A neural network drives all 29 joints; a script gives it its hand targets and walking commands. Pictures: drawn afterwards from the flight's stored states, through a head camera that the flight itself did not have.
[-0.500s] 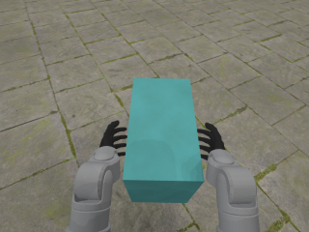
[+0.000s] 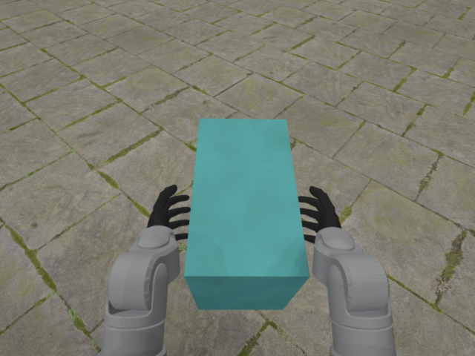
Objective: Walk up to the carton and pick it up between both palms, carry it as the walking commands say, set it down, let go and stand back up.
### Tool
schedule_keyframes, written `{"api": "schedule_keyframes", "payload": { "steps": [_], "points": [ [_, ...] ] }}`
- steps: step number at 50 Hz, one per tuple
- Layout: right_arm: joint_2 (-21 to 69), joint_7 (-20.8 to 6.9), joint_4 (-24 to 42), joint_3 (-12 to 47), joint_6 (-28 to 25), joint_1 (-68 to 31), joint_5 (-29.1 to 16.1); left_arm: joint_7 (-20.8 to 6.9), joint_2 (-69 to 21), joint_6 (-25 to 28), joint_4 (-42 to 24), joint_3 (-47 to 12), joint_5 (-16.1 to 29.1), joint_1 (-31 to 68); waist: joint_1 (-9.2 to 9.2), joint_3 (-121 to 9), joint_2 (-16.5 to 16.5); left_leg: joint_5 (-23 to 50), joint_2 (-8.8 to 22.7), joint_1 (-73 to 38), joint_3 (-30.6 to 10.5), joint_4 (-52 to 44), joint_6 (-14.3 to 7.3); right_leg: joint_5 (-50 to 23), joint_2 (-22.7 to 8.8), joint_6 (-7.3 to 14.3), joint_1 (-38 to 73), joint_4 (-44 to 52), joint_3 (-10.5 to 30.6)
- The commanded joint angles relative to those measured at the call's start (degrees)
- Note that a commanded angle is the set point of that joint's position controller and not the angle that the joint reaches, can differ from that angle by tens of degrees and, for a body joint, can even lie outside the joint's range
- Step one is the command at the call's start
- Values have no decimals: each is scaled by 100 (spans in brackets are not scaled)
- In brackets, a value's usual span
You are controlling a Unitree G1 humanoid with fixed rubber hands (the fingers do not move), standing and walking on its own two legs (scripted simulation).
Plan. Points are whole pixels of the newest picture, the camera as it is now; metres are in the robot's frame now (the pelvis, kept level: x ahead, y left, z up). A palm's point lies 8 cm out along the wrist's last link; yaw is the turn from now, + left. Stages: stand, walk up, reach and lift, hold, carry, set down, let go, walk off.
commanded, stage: carry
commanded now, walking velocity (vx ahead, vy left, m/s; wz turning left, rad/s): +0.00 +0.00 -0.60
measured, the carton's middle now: (241, 215) +0.36 +0.01 +0.02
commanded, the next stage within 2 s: none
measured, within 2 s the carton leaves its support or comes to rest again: neither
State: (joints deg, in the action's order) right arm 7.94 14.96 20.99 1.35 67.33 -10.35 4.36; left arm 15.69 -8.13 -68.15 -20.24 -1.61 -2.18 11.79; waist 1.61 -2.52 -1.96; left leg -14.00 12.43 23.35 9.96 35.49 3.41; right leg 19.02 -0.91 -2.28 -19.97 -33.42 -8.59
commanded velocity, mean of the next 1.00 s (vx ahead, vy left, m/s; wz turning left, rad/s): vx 0.00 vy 0.00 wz -0.60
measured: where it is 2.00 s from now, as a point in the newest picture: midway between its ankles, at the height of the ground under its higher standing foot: outside the picture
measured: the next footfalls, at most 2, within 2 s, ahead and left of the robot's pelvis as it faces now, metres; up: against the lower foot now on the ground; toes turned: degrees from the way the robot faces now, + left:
left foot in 0.44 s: -0.01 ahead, +0.11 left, +0.00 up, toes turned -13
right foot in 0.78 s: -0.12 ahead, -0.16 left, +0.00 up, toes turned -32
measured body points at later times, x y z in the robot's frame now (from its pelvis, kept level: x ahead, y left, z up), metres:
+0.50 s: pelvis -0.06 +0.00 +0.00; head -0.03 +0.00 +0.45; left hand +0.26 +0.05 +0.08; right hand +0.20 -0.20 +0.09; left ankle -0.04 +0.12 -0.73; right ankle +0.00 -0.11 -0.71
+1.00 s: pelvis -0.15 -0.03 +0.00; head -0.14 -0.06 +0.45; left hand +0.16 -0.12 +0.08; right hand +0.01 -0.32 +0.08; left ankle -0.08 +0.09 -0.67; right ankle -0.15 -0.14 -0.73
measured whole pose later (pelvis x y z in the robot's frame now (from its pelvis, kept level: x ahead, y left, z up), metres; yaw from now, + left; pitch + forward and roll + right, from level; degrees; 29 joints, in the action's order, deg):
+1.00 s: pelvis -0.15 -0.03 +0.00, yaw -34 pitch +3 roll +1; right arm 8.4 16.2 19.6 -0.4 67.7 -13.2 2.8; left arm 14.5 -8.9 -67.3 -16.1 0.8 -3.6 15.4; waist -2.9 -0.3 -1.2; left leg -27.2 4.0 31.5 2.0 58.6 5.6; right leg 11.4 2.8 2.8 -25.2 -33.2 0.6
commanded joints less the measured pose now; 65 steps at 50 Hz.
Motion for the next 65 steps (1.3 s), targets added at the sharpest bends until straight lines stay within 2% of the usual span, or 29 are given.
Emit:
{"api": "schedule_keyframes", "payload": {
  "steps": [1, 3, 5, 7, 10, 15, 20, 21, 22, 24, 25, 26, 27, 30, 36, 38, 39, 41, 42, 45, 49, 54, 57, 58, 59, 60, 61, 63, 65],
  "points": [
    [5838, -1024, 556, 2232, -225, -1736, -1574, -1174, -5995, 146, -542, -2625, 1614, 1889, -194, -2033, -145, 1049, 325, -881, -556, 396, 58, -1071, -455, 220, 972, 1040, 807],
    [5886, -1083, 775, 2447, -177, -2054, -1721, -1183, -5978, 143, -243, -2454, 1493, 1693, -86, -1773, 1731, -2214, -662, 1177, -409, 1808, 506, -4425, -1987, 1118, 1700, 800, 2911],
    [6120, -1127, 752, 2583, -202, -2420, -1879, -1210, -6079, 177, -271, -2361, 1440, 1783, -131, -1783, 984, -1885, -573, 1372, -914, 2547, 400, -3900, -1795, 1149, 1666, 698, 2258],
    [6388, -1156, 784, 2756, -215, -2555, -2048, -1206, -6208, 271, -424, -2184, 1407, 1752, -136, -1983, 1072, -1418, -581, 1407, -972, 2578, 337, -3575, -1417, 1001, 1796, 625, 1975],
    [6504, -1143, 1056, 2928, -287, -2787, -2219, -1158, -6202, 393, -688, -2013, 1345, 1806, -119, -2138, 1154, -1294, -734, 1300, -959, 2379, 365, -2877, -1320, 989, 1915, 696, 2150],
    [6377, -1077, 1055, 2805, -342, -2252, -2099, -1108, -6025, 440, -908, -2202, 1380, 1699, -93, -2581, 1097, -1432, -1037, 923, -1038, 1497, 345, -4055, -1372, 1209, 2252, 569, 2601],
    [6274, -1046, 751, 2584, -269, -1955, -1907, -1101, -5869, 333, -866, -2311, 1417, 1778, -154, -2508, 1180, -1078, -1219, -513, -1013, 132, 153, -3585, -1086, 932, 1180, 586, 2530],
    [6325, -1031, 686, 2505, -287, -1871, -1861, -1105, -5893, 329, -933, -2372, 1477, 1929, -220, -2459, 745, -728, -1265, -1089, -968, -461, 61, -3037, -957, 799, 750, 596, 2496],
    [6317, -1022, 565, 2465, -249, -1701, -1796, -1083, -5891, 287, -878, -2419, 1481, 1874, -282, -2409, 377, -205, -861, -1834, -1195, -970, -112, -2451, -781, 616, 129, 325, 2212],
    [6207, -1032, 579, 2362, -289, -1813, -1735, -1073, -6112, 285, -881, -2532, 1552, 2086, -318, -2196, -1585, 2844, 1485, -2873, -3059, -1240, -1048, 518, 182, 175, -1882, -1630, 1098],
    [6261, -1059, 650, 2293, -313, -1714, -1749, -1115, -6147, 234, -934, -2663, 1608, 2249, -336, -1736, -1448, 3288, 1679, -2100, -2489, -1159, -1486, 1112, -150, 61, -1867, -2758, 913],
    [6305, -1061, 640, 2341, -306, -1694, -1671, -1164, -6114, 221, -880, -2656, 1650, 2208, -305, -1566, -587, 3054, 1305, -1545, -2151, -1203, -1383, 909, -213, -5, -1511, -3059, 895],
    [6211, -1075, 523, 2262, -300, -1721, -1566, -1201, -6109, 212, -840, -2697, 1715, 2379, -275, -1306, -400, 2758, 1013, -1162, -1995, -1331, -1156, 712, -179, -25, -1425, -3148, 809],
    [6050, -1061, 906, 2313, -377, -2271, -1667, -1196, -6257, 238, -710, -2754, 1778, 2287, -208, -1497, -726, 3400, 572, -1674, -1042, -929, -814, 451, -84, -67, -1318, -2321, 518],
    [5880, -998, 855, 2167, -382, -1817, -1581, -1138, -6015, 243, -842, -2720, 1763, 2125, -336, -2250, -1271, 4093, 655, -2535, -712, -201, -621, 512, 290, -139, -466, -346, 34],
    [5837, -970, 598, 2147, -313, -1626, -1518, -1137, -5956, 174, -568, -2588, 1654, 1867, -203, -2321, -864, 3385, 402, -2255, -295, 471, -171, -797, 141, -117, 354, 1137, 61],
    [5843, -945, 409, 2090, -285, -1599, -1504, -1149, -5955, 127, -482, -2534, 1645, 1824, -152, -2287, -568, 2107, 300, -1369, -499, 800, 51, -1346, -276, -13, 1097, 1104, 745],
    [5899, -1021, 572, 2387, -200, -1995, -1599, -1168, -5845, 138, -140, -2333, 1524, 1849, -98, -2119, 1945, -2515, -822, 1287, -376, 2064, 359, -6373, -1883, 998, 2420, 345, 2998],
    [6023, -1074, 779, 2573, -231, -2420, -1792, -1158, -5992, 171, 6, -2209, 1432, 1652, -112, -2066, 1720, -2399, -707, 1309, -795, 2631, 359, -6625, -1739, 1138, 2018, 259, 2797],
    [6399, -1137, 840, 2817, -307, -2901, -2081, -1222, -6116, 333, -467, -2091, 1466, 2121, -142, -2318, 1187, -1504, -604, 1312, -953, 2757, 241, -4741, -1227, 919, 2138, 293, 1933],
    [6404, -1136, 1133, 2959, -370, -2990, -2247, -1149, -6031, 424, -596, -1951, 1287, 1949, -103, -2350, 1162, -1279, -888, 1077, -854, 2345, 206, -2679, -1125, 957, 1695, 729, 2247],
    [6200, -1137, 511, 2688, -231, -2422, -2048, -1069, -5756, 304, -397, -2035, 1142, 1787, -72, -2384, 980, -1159, -1175, 303, -968, 1135, 109, -2140, -1109, 1044, 1131, 978, 2740],
    [6181, -1122, 332, 2550, -215, -2220, -1926, -1043, -5730, 287, -484, -2127, 1224, 1982, -182, -2353, 999, -741, -1141, -1075, -850, -292, -114, -1803, -858, 746, 317, 842, 2501],
    [6198, -1091, 334, 2464, -202, -2236, -1856, -1054, -5881, 231, -414, -2216, 1319, 2065, -239, -2338, 750, -388, -996, -1739, -819, -927, -220, -1301, -658, 552, -131, 744, 2344],
    [6134, -1078, 68, 2341, -171, -2047, -1738, -1053, -5854, 203, -370, -2268, 1352, 2140, -276, -2136, 124, -131, -177, -2217, -1525, -1268, -493, -624, -400, 411, -861, 64, 2006],
    [6037, -1075, 131, 2266, -205, -2044, -1672, -1083, -5983, 168, -222, -2323, 1408, 2091, -295, -1996, -1302, 943, 1194, -2514, -2807, -1547, -1022, 371, 210, 165, -1879, -1166, 1318],
    [6171, -1116, -7, 2118, -230, -1969, -1638, -1119, -5985, 159, -578, -2536, 1534, 2693, -346, -1707, -1624, 1485, 1692, -1731, -2770, -1582, -1590, 1052, 8, 118, -1869, -2779, 1037],
    [6173, -1132, 164, 2105, -274, -2275, -1496, -1207, -6121, 166, -455, -2629, 1649, 2985, -266, -1197, -247, 917, 1109, -831, -2113, -1812, -1288, 646, -125, 2, -1592, -3553, 1004],
    [6106, -1116, 455, 2142, -324, -2648, -1552, -1225, -6290, 178, -378, -2660, 1727, 2810, -201, -1311, -215, 1301, 679, -1266, -1339, -1438, -1007, 308, -150, -15, -1630, -3116, 881]
  ]
}}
